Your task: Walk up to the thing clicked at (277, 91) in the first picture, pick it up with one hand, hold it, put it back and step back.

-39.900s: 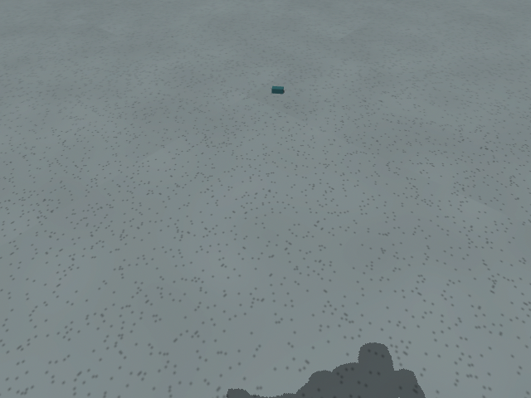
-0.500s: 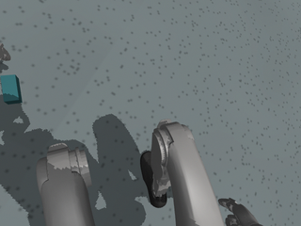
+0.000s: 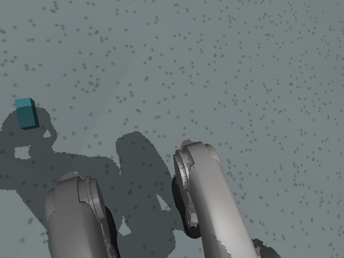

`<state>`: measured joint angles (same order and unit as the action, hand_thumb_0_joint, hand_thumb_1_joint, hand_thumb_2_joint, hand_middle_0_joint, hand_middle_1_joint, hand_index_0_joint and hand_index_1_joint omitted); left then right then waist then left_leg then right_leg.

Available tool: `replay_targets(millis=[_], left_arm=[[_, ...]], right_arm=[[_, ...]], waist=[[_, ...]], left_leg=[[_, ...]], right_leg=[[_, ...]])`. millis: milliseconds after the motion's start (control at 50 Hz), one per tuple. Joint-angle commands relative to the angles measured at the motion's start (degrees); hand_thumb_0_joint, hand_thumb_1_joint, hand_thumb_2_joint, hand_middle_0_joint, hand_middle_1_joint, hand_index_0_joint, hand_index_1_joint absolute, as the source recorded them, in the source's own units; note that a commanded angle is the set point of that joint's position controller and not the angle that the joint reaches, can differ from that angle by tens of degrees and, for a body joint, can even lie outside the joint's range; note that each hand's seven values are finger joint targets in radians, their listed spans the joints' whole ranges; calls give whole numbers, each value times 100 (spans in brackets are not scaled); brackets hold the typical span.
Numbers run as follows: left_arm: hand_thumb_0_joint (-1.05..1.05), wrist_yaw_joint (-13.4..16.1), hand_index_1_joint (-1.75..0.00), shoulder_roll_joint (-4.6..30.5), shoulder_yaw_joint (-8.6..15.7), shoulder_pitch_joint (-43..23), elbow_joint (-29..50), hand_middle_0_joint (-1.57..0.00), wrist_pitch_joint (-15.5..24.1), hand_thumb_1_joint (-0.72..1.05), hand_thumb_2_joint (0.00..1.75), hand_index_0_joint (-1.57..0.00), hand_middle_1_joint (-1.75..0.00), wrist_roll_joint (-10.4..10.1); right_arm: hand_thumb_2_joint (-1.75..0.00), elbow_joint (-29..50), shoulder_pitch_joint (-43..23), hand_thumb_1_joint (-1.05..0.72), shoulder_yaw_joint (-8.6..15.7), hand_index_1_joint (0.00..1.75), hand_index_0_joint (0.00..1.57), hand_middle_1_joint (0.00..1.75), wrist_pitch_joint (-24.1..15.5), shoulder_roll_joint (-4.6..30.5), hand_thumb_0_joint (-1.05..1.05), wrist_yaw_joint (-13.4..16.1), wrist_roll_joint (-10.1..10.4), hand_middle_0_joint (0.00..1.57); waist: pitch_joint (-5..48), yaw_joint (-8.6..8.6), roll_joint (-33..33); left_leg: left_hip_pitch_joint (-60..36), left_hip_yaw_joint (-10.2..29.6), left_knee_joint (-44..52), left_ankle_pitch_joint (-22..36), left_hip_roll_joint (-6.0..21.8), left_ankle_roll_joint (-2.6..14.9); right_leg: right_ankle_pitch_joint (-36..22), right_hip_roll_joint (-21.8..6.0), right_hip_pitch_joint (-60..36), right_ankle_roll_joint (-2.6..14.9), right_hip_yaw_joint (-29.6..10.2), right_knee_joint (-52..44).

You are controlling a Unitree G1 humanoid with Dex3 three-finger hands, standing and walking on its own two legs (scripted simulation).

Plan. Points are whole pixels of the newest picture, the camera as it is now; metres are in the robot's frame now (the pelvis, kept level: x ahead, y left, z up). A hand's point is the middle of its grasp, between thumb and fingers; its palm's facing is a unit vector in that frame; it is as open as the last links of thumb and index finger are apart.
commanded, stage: home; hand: left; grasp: from above
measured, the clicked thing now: (27, 114) +0.50 +0.29 -0.33
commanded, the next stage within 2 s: none
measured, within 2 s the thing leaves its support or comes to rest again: neither
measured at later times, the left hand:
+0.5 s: hand out of the picture +0.30 +0.25 +0.09, palm faces -0.10 -0.83 -0.55, open 7.7 cm
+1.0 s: hand out of the picture +0.23 +0.20 +0.29, palm faces +0.20 -0.96 -0.21, open 7.4 cm
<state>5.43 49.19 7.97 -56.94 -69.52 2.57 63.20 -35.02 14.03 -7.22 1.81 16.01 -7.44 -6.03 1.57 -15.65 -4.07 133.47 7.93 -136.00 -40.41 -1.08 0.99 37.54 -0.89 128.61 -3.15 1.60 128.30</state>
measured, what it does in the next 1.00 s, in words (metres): rises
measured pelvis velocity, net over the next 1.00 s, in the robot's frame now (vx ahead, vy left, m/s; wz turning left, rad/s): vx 0.06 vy -0.01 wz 0.15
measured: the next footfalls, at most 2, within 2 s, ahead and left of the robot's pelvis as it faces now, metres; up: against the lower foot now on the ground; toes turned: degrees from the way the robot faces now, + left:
none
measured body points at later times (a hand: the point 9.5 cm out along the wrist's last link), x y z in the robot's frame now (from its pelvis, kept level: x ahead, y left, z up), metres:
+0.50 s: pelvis +0.00 -0.01 +0.19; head +0.14 +0.04 +0.61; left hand +0.30 +0.29 +0.12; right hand +0.24 -0.24 +0.10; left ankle +0.06 +0.11 -0.31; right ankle +0.11 -0.15 -0.31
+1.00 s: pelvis +0.06 -0.01 +0.35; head +0.10 +0.01 +0.80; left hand +0.22 +0.25 +0.30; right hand +0.23 -0.24 +0.27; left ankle +0.06 +0.12 -0.31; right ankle +0.11 -0.15 -0.31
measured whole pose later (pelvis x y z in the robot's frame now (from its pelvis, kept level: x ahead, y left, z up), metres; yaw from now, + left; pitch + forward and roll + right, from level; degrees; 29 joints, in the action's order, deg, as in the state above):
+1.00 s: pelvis +0.06 -0.01 +0.35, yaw +8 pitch +14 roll -3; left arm 4.0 13.1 3.3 22.1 1.9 -25.6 -4.0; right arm -31.1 17.5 -2.4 -9.3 12.2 9.9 2.1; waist 10.7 -4.9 -2.5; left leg 49.1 4.3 -64.8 -29.8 2.5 -1.2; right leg 26.8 -1.0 47.0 -1.8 3.0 60.0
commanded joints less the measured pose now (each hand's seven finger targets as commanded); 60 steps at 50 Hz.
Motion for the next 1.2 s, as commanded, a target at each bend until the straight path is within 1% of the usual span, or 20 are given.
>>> replay_targets(millis=[0,20,40,60,100,140,180,240,300,320,420,500,540,700,760,860,900,1000,1080,1180], left_arm=[[0,-742,-27,1415,646,98,3724,-16,5,26,68,-16,-27,-1426],[0,-851,-25,1349,785,592,3905,-17,-66,34,72,-17,-25,-1753],[0,-941,-25,1016,706,763,4312,-17,-84,42,73,-17,-25,-2099],[0,-967,-26,768,666,965,4339,-17,-99,50,75,-17,-26,-2311],[0,-864,-26,547,694,969,4741,-18,-60,66,78,-18,-26,-2621],[0,-752,-27,304,595,947,5384,-18,-25,71,79,-18,-27,-2898],[0,-692,-27,-386,142,1747,5024,-18,-123,75,81,-18,-27,-3166],[0,-524,-28,-579,113,2364,5150,-19,-375,77,82,-19,-28,-3537],[0,-435,-29,-956,-174,2471,5624,-20,-704,88,89,-20,-29,-3894],[0,-389,-30,-934,-102,2623,5665,-20,-817,90,90,-20,-30,-4051],[0,-203,-30,-1345,-105,3474,6080,-20,-1216,90,90,-20,-30,-4734],[0,-90,-30,-1696,-108,4316,6040,-20,-1510,90,90,-20,-30,-5289],[0,-58,-30,-1752,-39,4536,6363,-20,-1638,90,90,-20,-30,-5554],[0,-3,-30,-2449,16,6002,7117,-20,-2168,90,90,-20,-30,-6370],[0,-15,-30,-2688,-24,6400,7399,-20,-2283,90,90,-20,-30,-6552],[0,-52,-30,-2839,-5,7280,7921,-20,-2489,90,90,-20,-30,-6728],[0,-83,-30,-2975,-132,7596,8183,-20,-2548,90,90,-20,-30,-6741],[0,-158,-30,-3051,-209,8255,8639,-20,-2655,90,90,-20,-30,-6687],[0,-257,-30,-3154,-300,8515,8788,-20,-2715,90,90,-20,-30,-6667],[0,-382,-30,-3127,-334,8422,8905,-20,-2702,90,90,-20,-30,-6638]], right_arm=[[-90,428,1215,-90,1015,30,20,30,235,1872,0,190,264,20],[-90,484,1151,-90,1055,30,20,30,273,1822,0,240,312,20],[-90,502,1011,-90,1061,30,20,30,291,1701,0,287,351,20],[-90,463,951,-90,1051,30,20,30,291,1597,0,331,384,20],[-90,429,788,-90,1104,30,20,30,252,1466,0,429,451,20],[-90,485,628,-90,1213,30,20,30,207,1393,0,484,501,20],[-90,504,450,-90,1234,30,20,30,133,1271,0,495,524,20],[-90,563,276,-90,1247,30,20,30,-14,1168,0,547,570,20],[-90,651,22,-90,1251,30,20,30,-160,1144,0,625,649,20],[-90,680,-73,-90,1239,30,20,30,-218,1129,0,667,685,20],[-90,815,-450,-90,1092,30,20,30,-493,905,0,876,793,20],[-90,921,-640,-90,963,30,20,30,-649,694,0,1000,838,20],[-90,985,-641,-90,949,30,20,30,-725,650,0,1063,849,20],[-90,1058,-417,-90,787,30,20,30,-995,422,0,1376,895,20],[-90,1076,-302,-90,759,30,20,30,-1123,377,0,1537,880,20],[-90,1196,-103,-90,734,30,20,30,-1311,320,0,1723,841,20],[-90,1261,-21,-90,751,30,20,30,-1379,282,0,1773,825,20],[-90,1393,-32,-90,746,30,20,30,-1540,256,0,1859,776,20],[-90,1443,-47,-90,764,30,20,30,-1651,252,0,1883,747,20],[-90,1425,-122,-90,798,30,20,30,-1790,319,0,1885,695,20]], waist=[[5876,702,-1974],[5881,750,-1678],[5608,681,-1502],[5265,618,-1149],[4865,654,-1021],[4948,745,-1247],[4310,723,-1004],[4002,916,-991],[3990,876,-995],[3895,936,-900],[3556,971,-576],[2996,978,-222],[3098,1023,-320],[2785,1092,-201],[2562,1044,-168],[2063,1177,-118],[1914,1157,-142],[1343,1275,-127],[1174,1235,123],[946,1216,186]], left_leg=[[-4583,-452,2182,2754,-77,-138],[-4705,-421,2282,2710,-36,-93],[-4546,-361,2394,2519,-22,-60],[-4494,-291,2486,2356,1,-14],[-4430,-172,2708,1898,-21,-1],[-4911,-102,3032,1503,17,-31],[-4881,-160,3452,905,92,-18],[-5100,-201,4127,348,143,9],[-5617,-106,4630,161,168,-5],[-5746,-70,4765,69,169,-4],[-6243,-164,5275,359,134,-7],[-6446,-241,5748,426,97,27],[-6803,-316,5961,663,98,19],[-8077,-224,7024,1517,156,-40],[-8427,-277,7351,1778,163,-49],[-8974,-385,7952,1883,118,-40],[-9199,-397,8177,2087,122,-59],[-9434,-371,8658,1913,122,-69],[-9616,-429,8778,2062,119,-44],[-9690,-478,8866,2015,108,-42]], right_leg=[[-2171,79,-3275,670,512,-1468],[-2146,97,-3321,616,501,-1571],[-2048,115,-3249,599,500,-1668],[-1944,123,-3183,574,485,-1824],[-1580,97,-2953,599,416,-2050],[-1208,65,-2903,609,363,-2298],[-806,83,-2984,559,337,-2632],[-529,97,-3536,499,306,-3107],[-506,79,-3895,456,308,-3506],[-448,91,-4022,446,303,-3644],[-551,83,-4920,441,150,-4401],[-539,85,-5714,424,11,-5098],[-724,82,-6184,422,-55,-5387],[-1482,119,-7530,392,21,-6403],[-1708,139,-7952,382,46,-6771],[-1819,143,-8682,347,77,-7520],[-1962,171,-8873,345,117,-7734],[-1788,202,-9077,330,226,-8115],[-1852,233,-9209,319,293,-8268],[-1783,224,-9220,287,362,-8346]])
